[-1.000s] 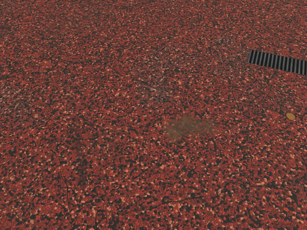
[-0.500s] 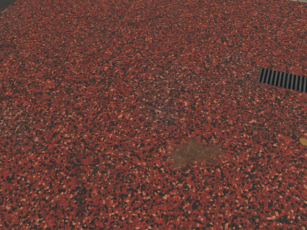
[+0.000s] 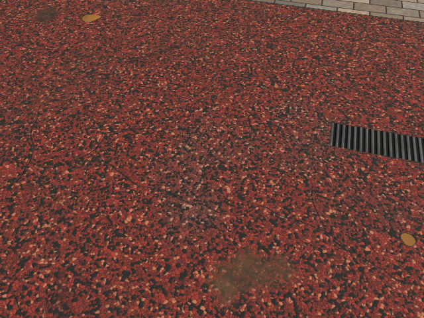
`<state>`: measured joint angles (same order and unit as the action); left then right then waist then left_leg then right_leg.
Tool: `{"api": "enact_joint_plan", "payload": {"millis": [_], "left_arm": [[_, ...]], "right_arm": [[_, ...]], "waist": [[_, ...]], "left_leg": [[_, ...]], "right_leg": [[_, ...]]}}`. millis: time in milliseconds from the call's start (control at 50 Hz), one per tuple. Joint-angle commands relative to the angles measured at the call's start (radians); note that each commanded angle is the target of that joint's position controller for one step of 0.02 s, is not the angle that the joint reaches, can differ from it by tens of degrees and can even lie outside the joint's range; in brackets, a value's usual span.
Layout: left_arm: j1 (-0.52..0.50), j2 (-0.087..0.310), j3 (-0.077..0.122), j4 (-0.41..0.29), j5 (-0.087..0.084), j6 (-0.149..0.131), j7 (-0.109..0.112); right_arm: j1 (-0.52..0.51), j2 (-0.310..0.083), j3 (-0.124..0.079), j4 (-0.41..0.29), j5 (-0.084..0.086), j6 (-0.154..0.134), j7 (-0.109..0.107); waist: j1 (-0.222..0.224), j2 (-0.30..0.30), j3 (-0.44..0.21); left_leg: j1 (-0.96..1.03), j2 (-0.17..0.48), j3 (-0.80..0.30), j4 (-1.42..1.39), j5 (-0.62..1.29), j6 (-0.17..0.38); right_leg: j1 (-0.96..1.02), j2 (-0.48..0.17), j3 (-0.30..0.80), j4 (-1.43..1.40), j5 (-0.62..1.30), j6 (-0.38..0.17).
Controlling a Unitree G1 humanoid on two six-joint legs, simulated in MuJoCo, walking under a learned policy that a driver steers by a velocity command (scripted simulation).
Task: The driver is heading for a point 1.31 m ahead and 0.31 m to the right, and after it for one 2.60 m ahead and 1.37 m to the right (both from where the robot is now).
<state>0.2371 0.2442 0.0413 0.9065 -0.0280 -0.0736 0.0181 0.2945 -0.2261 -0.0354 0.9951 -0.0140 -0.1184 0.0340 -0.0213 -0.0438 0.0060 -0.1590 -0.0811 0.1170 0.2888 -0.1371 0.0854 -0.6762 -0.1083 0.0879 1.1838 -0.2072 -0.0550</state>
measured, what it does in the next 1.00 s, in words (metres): walks ahead, turning right: right foot, then left foot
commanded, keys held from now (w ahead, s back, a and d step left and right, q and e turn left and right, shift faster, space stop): w+e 0.46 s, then w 0.54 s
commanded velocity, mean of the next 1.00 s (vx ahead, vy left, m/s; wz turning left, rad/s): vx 0.50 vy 0.00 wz -0.33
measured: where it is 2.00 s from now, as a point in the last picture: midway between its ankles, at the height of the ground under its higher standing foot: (293, 184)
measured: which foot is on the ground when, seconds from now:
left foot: down 0.00-0.32, up 0.34-0.84, down 0.86-1.00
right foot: up 0.00-0.32, down 0.34-0.88, up 0.90-1.00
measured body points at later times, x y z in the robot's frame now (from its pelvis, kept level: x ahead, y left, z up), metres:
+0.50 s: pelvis +0.28 -0.10 +0.00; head +0.31 -0.12 +0.44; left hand +0.44 +0.13 -0.12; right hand +0.33 -0.39 -0.13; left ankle +0.28 +0.07 -0.65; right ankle +0.30 -0.17 -0.74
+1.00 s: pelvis +0.58 -0.13 -0.01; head +0.61 -0.13 +0.44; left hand +0.74 +0.10 -0.14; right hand +0.60 -0.42 -0.12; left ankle +0.66 -0.07 -0.74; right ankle +0.45 -0.23 -0.65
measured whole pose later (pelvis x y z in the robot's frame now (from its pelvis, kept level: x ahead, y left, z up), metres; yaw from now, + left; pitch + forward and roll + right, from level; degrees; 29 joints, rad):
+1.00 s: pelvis +0.58 -0.13 -0.01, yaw -20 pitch +2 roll +0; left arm 0.31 0.27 0.05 0.81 -0.01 -0.08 0.00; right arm 0.21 -0.26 -0.05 0.82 0.00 -0.11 0.03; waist -0.01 -0.03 0.01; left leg -0.34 -0.05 0.05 0.46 -0.15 0.07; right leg -0.44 -0.01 0.05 1.18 -0.35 -0.05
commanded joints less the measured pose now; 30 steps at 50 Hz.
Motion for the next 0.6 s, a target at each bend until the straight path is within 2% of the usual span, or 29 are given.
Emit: {"api": "enact_joint_plan", "payload": {"millis": [20, 80, 120, 180, 220, 240, 280, 300, 320, 340, 360, 380, 400, 420, 440, 460, 500, 540, 600], "left_arm": [[0.065, 0.044, 0.017, -0.034, 0.009, 0.008, 0.004], [-0.026, 0.036, 0.017, -0.066, 0.009, -0.005, -0.012], [-0.107, 0.021, 0.009, -0.095, 0.011, -0.008, -0.025], [-0.206, 0.009, 0.000, -0.146, 0.009, -0.008, -0.047], [-0.246, 0.011, -0.001, -0.184, 0.007, -0.007, -0.062], [-0.251, 0.016, 0.001, -0.200, 0.006, -0.006, -0.069], [-0.202, 0.045, 0.015, -0.217, 0.005, -0.004, -0.080], [-0.107, 0.076, 0.034, -0.203, 0.002, -0.003, -0.082], [0.059, 0.134, 0.067, -0.161, -0.001, -0.003, -0.077], [0.230, 0.248, 0.109, -0.131, 0.002, 0.006, -0.054], [0.212, 0.337, 0.117, -0.145, 0.006, 0.000, -0.053], [0.257, 0.240, 0.094, -0.151, 0.014, -0.005, -0.050], [0.205, 0.188, 0.080, -0.152, 0.021, -0.011, -0.046], [0.117, 0.155, 0.069, -0.176, 0.015, -0.012, -0.046], [0.041, 0.124, 0.059, -0.202, 0.017, -0.009, -0.047], [0.006, 0.104, 0.050, -0.219, 0.025, -0.009, -0.045], [0.000, 0.112, 0.049, -0.221, 0.022, -0.014, -0.040], [0.036, 0.135, 0.054, -0.207, 0.018, -0.020, -0.028], [0.091, 0.138, 0.053, -0.181, 0.015, -0.016, -0.014]], "right_arm": [[-0.051, -0.117, -0.018, -0.046, -0.005, -0.022, -0.019], [-0.022, -0.137, -0.019, -0.041, -0.001, -0.015, -0.036], [0.011, -0.151, -0.019, -0.035, 0.005, -0.009, -0.043], [0.070, -0.167, -0.023, -0.016, 0.014, 0.010, -0.048], [0.088, -0.177, -0.028, -0.011, 0.019, 0.027, -0.049], [0.085, -0.185, -0.031, -0.013, 0.022, 0.035, -0.049], [0.045, -0.210, -0.038, -0.034, 0.023, 0.048, -0.053], [0.024, -0.220, -0.042, -0.045, 0.021, 0.057, -0.057], [0.010, -0.213, -0.038, -0.059, 0.020, 0.064, -0.060], [0.019, -0.188, -0.025, -0.093, 0.007, 0.054, -0.060], [0.122, -0.029, 0.024, -0.139, -0.011, 0.012, -0.035], [-0.005, -0.145, -0.002, -0.158, 0.032, -0.035, -0.021], [-0.095, -0.174, -0.013, -0.193, 0.061, -0.055, -0.017], [-0.110, -0.165, -0.010, -0.196, 0.045, -0.060, -0.024], [-0.106, -0.168, -0.019, -0.188, 0.026, -0.051, -0.031], [-0.082, -0.169, -0.026, -0.192, 0.022, -0.034, -0.031], [-0.051, -0.138, -0.027, -0.194, 0.013, -0.005, -0.029], [-0.098, -0.120, -0.024, -0.214, 0.000, 0.009, -0.034], [-0.210, -0.097, -0.016, -0.245, 0.002, 0.006, -0.034]], "waist": [[0.048, 0.084, 0.050], [0.019, 0.070, 0.043], [-0.015, 0.067, 0.056], [-0.056, 0.063, 0.089], [-0.064, 0.067, 0.100], [-0.057, 0.075, 0.098], [-0.010, 0.116, 0.048], [0.047, 0.134, -0.015], [0.132, 0.114, -0.105], [0.191, -0.016, -0.215], [0.069, -0.239, -0.336], [0.149, -0.131, -0.384], [0.142, -0.101, -0.237], [0.094, 0.017, -0.170], [0.050, 0.053, -0.119], [0.014, 0.041, -0.102], [-0.014, 0.034, -0.081], [-0.005, 0.025, -0.050], [0.040, -0.008, -0.021]], "left_leg": [[-0.101, 0.298, -0.150, -0.206, 0.107, 0.146], [-0.011, 0.293, -0.085, -0.192, 0.158, 0.115], [0.043, 0.304, -0.054, -0.192, 0.157, 0.103], [0.169, 0.340, -0.028, -0.157, 0.166, 0.094], [0.246, 0.366, -0.015, -0.112, 0.203, 0.083], [0.271, 0.377, -0.005, -0.079, 0.261, 0.075], [0.272, 0.375, 0.040, 0.047, 0.583, 0.047], [0.251, 0.362, 0.067, 0.190, 0.763, 0.030], [0.175, 0.316, 0.099, 0.413, 0.808, -0.001], [-0.095, 0.263, 0.109, 0.754, 0.500, -0.050], [-0.533, 0.040, -0.029, 1.082, -0.409, -0.099], [-0.645, 0.063, -0.215, 1.159, -0.408, -0.068], [-0.720, 0.112, -0.208, 1.134, -0.313, -0.041], [-0.666, 0.160, -0.205, 1.049, -0.225, -0.035], [-0.588, 0.189, -0.197, 0.965, -0.183, -0.045], [-0.517, 0.209, -0.205, 0.921, -0.161, -0.053], [-0.475, 0.212, -0.180, 0.845, -0.129, -0.084], [-0.491, 0.206, -0.159, 0.737, -0.040, -0.113], [-0.482, 0.181, -0.140, 0.494, 0.156, -0.118]], "right_leg": [[-0.033, -0.035, 0.052, -0.076, 0.152, 0.016], [-0.062, -0.018, 0.027, -0.271, 0.293, 0.016], [-0.061, -0.013, -0.022, -0.378, 0.334, 0.017], [-0.110, -0.008, -0.062, -0.475, 0.289, 0.009], [-0.130, 0.001, -0.090, -0.511, 0.200, -0.006], [-0.118, 0.011, -0.110, -0.524, 0.142, -0.019], [0.021, 0.069, -0.177, -0.541, 0.037, -0.055], [0.164, 0.118, -0.211, -0.552, 0.017, -0.078], [0.400, 0.173, -0.217, -0.615, 0.070, -0.115], [0.727, 0.017, 0.051, -0.650, 0.079, -0.188], [1.058, -0.226, 0.639, -0.778, -0.054, -0.384], [1.095, -0.236, 0.728, -0.888, -0.069, -0.367], [0.999, -0.199, 0.559, -0.879, 0.039, -0.309], [0.839, -0.154, 0.422, -0.879, 0.144, -0.271], [0.691, -0.115, 0.325, -0.896, 0.243, -0.246], [0.602, -0.086, 0.279, -0.923, 0.283, -0.237], [0.519, -0.066, 0.211, -0.955, 0.374, -0.242], [0.480, -0.047, 0.145, -0.980, 0.440, -0.239], [0.483, -0.003, 0.073, -0.983, 0.422, -0.194]]}}
Velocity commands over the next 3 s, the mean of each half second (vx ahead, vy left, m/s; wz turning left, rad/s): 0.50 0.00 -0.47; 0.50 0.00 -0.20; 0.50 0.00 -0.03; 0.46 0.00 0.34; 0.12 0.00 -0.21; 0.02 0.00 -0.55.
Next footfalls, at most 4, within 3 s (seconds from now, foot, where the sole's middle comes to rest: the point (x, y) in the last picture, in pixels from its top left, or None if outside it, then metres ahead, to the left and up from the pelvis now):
0.34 right None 0.34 -0.18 -0.78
0.86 left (240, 265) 0.70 -0.08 -0.78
1.40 right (321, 214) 0.90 -0.40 -0.78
1.96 left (268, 147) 1.25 -0.24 -0.78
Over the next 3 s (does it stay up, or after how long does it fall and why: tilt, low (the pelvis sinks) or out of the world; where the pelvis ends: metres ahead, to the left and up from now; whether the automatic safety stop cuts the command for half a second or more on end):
stays up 1.23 -0.36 -0.01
